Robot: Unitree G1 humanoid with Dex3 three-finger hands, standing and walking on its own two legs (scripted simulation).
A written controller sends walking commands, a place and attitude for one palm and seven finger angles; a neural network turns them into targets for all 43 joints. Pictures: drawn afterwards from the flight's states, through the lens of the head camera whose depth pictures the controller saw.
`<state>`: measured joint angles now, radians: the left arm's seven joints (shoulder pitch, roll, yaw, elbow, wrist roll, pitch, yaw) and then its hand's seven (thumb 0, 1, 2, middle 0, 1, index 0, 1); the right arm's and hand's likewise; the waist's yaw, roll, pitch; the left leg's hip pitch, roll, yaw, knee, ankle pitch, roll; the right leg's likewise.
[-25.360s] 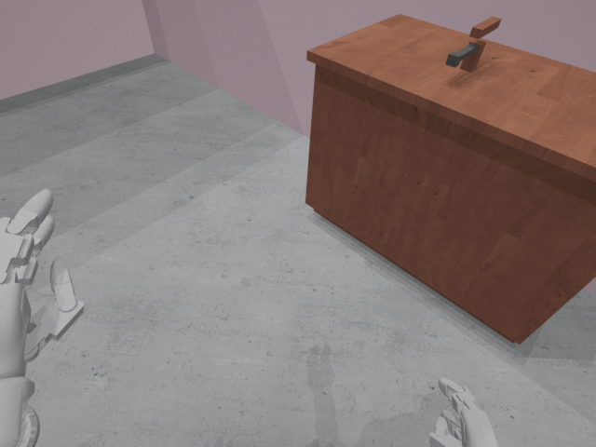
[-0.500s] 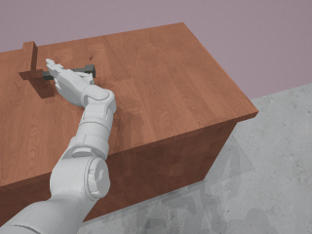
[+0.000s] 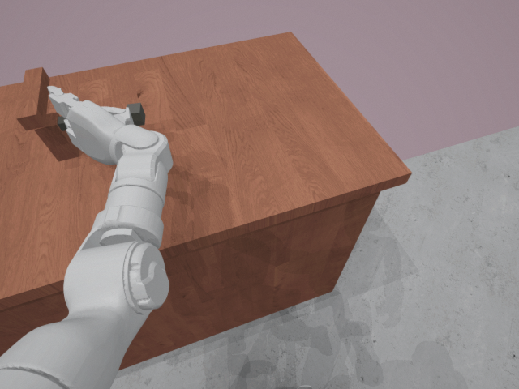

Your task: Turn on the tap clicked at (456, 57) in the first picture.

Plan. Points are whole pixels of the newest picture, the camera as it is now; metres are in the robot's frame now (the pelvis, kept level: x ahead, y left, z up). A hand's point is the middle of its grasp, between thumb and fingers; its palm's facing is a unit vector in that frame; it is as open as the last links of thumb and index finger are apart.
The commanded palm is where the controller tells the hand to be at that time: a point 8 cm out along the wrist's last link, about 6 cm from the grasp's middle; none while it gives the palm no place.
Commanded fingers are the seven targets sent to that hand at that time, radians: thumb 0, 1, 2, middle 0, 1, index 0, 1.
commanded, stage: lift the hand up off the lever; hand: left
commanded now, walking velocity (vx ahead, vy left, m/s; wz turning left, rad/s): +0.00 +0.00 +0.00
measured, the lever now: (135, 114) +0.57 +0.20 +0.11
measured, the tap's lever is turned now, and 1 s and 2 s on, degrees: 81 81 81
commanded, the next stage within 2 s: draw the hand back beside the body in 1.08 s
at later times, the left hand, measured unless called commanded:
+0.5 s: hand (134, 108) +0.50 +0.17 +0.17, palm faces +0.78 -0.62 -0.13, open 7.8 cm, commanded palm +0.44 +0.19 +0.17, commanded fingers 0.00 0.90 0.90 -0.15 -0.15 -0.15 -0.15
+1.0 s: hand (124, 106) +0.49 +0.18 +0.18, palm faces +0.79 -0.60 -0.14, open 7.8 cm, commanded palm +0.44 +0.19 +0.19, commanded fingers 0.00 0.90 0.90 -0.15 -0.15 -0.15 -0.15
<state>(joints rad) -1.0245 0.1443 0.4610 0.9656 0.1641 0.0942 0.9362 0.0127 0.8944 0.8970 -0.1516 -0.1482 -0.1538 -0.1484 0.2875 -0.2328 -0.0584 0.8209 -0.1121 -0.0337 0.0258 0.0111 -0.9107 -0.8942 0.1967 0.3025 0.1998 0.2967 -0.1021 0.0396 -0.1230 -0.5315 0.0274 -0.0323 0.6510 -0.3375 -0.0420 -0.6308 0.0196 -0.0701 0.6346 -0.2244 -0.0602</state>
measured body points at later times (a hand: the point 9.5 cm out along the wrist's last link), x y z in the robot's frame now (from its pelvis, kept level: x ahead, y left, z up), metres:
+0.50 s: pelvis +0.01 +0.01 +0.01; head +0.05 -0.01 +0.45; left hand +0.46 +0.20 +0.18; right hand +0.05 -0.23 -0.14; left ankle -0.02 +0.15 -0.72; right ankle +0.05 -0.08 -0.72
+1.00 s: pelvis +0.02 +0.01 +0.01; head +0.04 -0.01 +0.46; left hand +0.45 +0.20 +0.19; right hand +0.12 -0.24 -0.12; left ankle -0.02 +0.15 -0.72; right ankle +0.05 -0.08 -0.72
